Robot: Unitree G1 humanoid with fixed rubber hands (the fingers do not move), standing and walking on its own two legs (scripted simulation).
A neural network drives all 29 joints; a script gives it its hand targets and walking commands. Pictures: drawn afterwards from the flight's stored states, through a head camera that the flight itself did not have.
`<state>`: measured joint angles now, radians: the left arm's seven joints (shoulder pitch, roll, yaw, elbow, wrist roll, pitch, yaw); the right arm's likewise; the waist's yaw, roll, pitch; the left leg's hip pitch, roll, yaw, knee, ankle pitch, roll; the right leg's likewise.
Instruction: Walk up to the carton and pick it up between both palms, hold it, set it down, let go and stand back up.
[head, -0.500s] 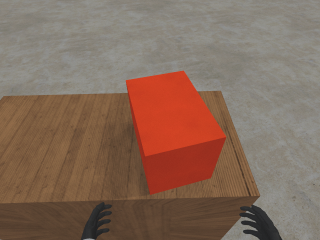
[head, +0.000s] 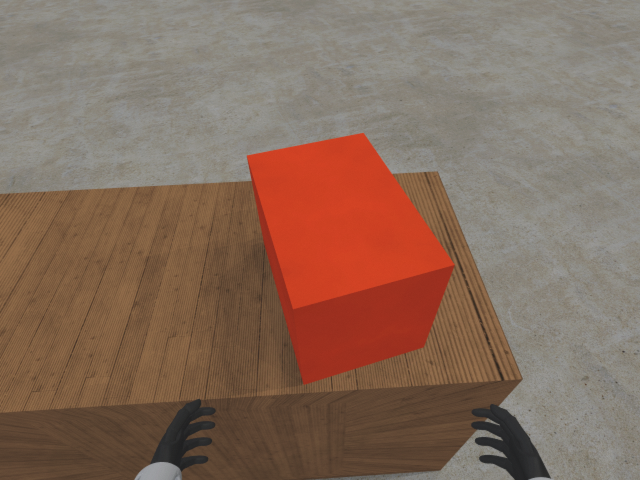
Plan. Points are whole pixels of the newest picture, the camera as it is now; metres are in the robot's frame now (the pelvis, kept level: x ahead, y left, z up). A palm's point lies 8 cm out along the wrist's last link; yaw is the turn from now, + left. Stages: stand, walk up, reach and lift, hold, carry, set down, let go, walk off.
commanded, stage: let go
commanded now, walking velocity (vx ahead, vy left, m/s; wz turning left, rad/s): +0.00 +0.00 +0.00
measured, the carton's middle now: (335, 251) +0.47 +0.02 -0.03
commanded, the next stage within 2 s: stand in 0.18 s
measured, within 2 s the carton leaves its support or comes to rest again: neither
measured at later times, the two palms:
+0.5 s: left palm out of the picture +0.08 +0.26 -0.11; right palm out of the picture +0.08 -0.26 -0.10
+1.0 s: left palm out of the picture -0.02 +0.29 -0.14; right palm out of the picture -0.01 -0.22 -0.11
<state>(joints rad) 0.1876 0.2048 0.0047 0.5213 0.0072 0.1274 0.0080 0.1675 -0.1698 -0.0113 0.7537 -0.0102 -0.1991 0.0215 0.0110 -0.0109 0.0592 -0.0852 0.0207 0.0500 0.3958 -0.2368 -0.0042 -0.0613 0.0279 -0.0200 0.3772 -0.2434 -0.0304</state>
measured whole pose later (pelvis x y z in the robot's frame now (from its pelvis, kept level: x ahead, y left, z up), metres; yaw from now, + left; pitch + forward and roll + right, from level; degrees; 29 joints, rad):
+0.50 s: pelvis -0.01 +0.01 +0.00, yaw +1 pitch -3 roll -1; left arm 0.27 0.24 0.04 0.77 0.02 -0.01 0.00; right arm 0.33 -0.25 -0.03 0.72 0.00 -0.04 -0.02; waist -0.01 -0.01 0.00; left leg -0.17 0.02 0.03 0.49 -0.27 0.01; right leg -0.11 0.03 -0.04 0.42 -0.25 -0.02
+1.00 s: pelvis -0.05 +0.04 -0.01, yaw +2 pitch -4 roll -1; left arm 0.34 0.24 0.01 0.89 0.02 -0.01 0.01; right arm 0.43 -0.24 -0.01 0.77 0.00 -0.03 -0.02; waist 0.00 -0.02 0.01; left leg -0.21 -0.03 0.04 0.48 -0.20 0.06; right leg -0.18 -0.03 -0.03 0.46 -0.21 0.03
